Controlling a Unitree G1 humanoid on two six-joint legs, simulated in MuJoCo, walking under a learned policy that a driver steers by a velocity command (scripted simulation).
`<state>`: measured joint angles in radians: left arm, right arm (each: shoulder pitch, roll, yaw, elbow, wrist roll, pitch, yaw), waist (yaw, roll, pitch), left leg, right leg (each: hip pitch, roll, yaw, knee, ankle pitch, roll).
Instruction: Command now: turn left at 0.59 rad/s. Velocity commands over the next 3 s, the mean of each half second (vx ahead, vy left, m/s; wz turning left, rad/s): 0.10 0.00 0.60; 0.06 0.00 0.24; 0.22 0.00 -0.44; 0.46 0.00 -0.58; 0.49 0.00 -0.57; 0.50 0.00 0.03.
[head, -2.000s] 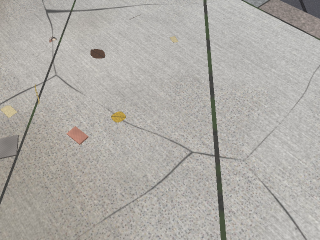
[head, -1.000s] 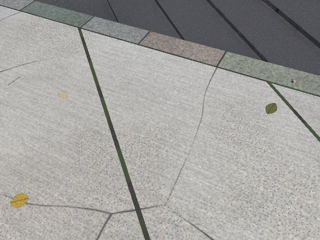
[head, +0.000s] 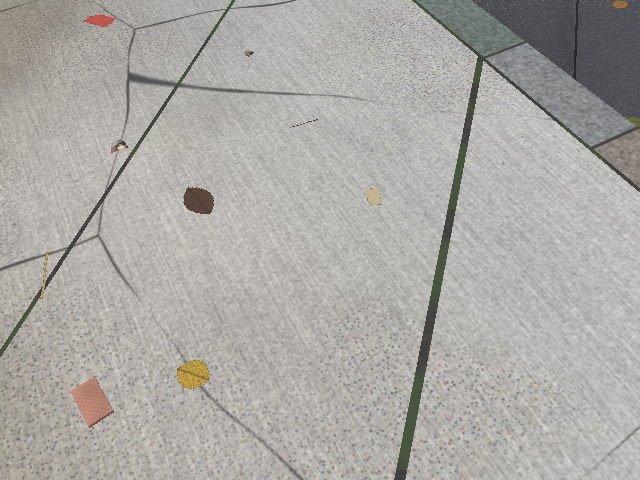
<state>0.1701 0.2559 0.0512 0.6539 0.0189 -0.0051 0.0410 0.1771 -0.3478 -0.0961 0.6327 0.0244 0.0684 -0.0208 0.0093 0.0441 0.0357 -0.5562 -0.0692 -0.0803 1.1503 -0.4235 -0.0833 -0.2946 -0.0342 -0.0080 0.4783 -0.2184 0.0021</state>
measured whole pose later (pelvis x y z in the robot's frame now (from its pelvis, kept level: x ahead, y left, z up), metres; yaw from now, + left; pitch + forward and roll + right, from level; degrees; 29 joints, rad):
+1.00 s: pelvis +0.10 +0.05 -0.01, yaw +23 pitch +0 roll +0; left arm 0.15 0.24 0.03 0.74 -0.01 -0.01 -0.01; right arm 0.18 -0.27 -0.05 0.68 -0.01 0.03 -0.04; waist 0.02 0.00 0.07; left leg -0.23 0.01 -0.08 0.50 -0.25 -0.05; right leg -0.30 0.04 0.06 0.52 -0.22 -0.01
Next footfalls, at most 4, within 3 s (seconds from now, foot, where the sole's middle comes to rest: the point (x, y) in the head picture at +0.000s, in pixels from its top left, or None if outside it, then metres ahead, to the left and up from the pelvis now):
0.22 left None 0.02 0.14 -0.78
0.66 right None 0.22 -0.02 -0.78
0.98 left None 0.08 0.20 -0.78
1.28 right None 0.21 -0.03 -0.78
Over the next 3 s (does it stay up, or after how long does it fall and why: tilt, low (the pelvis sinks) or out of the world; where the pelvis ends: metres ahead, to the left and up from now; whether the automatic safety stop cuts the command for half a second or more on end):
stays up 1.03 -0.13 0.00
